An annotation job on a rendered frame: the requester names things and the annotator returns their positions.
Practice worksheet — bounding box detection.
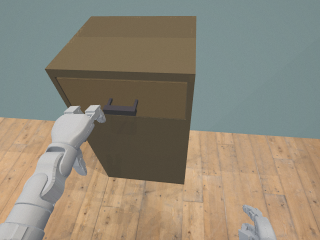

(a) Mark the drawer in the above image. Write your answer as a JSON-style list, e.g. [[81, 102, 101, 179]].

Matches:
[[56, 77, 187, 119]]

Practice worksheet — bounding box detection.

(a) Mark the robot left forearm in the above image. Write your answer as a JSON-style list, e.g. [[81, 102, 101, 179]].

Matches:
[[0, 142, 78, 240]]

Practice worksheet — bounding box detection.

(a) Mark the robot right hand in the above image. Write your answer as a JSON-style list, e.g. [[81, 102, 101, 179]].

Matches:
[[238, 204, 277, 240]]

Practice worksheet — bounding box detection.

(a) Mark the cabinet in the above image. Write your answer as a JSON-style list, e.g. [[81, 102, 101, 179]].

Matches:
[[45, 16, 197, 185]]

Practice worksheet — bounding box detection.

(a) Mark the handle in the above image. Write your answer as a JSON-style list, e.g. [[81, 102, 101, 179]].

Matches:
[[103, 98, 138, 116]]

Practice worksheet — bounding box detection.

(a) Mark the robot left hand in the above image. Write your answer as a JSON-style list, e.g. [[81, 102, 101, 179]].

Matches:
[[51, 105, 106, 176]]

